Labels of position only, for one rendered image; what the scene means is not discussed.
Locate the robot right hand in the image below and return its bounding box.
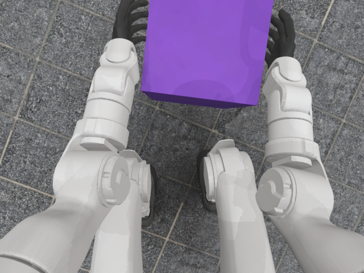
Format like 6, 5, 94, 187
264, 9, 296, 69

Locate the robot left hand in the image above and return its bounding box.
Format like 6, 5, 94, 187
112, 0, 148, 45

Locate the right robot foot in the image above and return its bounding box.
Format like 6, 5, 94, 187
197, 150, 217, 212

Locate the right robot upper arm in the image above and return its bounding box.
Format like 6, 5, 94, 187
255, 166, 364, 273

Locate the robot left forearm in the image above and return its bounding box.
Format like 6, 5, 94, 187
53, 38, 140, 191

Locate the robot right forearm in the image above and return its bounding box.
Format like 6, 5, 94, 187
262, 56, 334, 198

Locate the carton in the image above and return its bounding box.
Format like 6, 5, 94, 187
141, 0, 274, 109

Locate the left robot thigh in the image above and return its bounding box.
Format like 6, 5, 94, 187
90, 158, 151, 273

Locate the left robot upper arm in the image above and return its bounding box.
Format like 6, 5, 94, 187
0, 150, 131, 273

